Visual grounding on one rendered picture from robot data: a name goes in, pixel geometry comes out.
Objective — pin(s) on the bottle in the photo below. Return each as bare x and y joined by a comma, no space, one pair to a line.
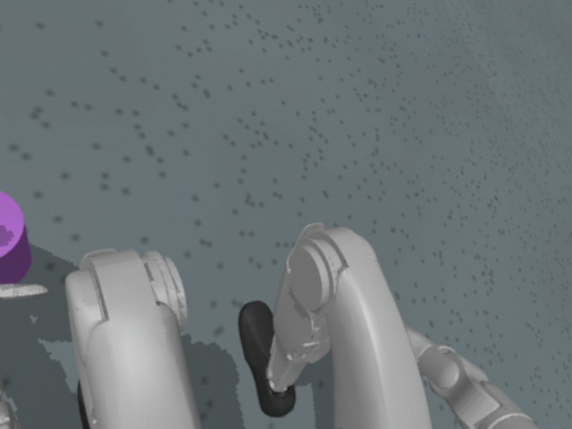
15,257

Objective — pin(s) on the left robot arm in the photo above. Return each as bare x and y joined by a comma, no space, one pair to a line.
7,417

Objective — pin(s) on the right robot hand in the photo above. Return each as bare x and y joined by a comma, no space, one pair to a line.
418,341

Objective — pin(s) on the right robot foot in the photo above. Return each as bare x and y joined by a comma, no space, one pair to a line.
256,336

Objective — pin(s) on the right robot arm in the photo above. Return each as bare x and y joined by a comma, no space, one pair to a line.
476,403

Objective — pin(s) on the left robot hand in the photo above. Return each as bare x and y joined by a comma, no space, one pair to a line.
21,291

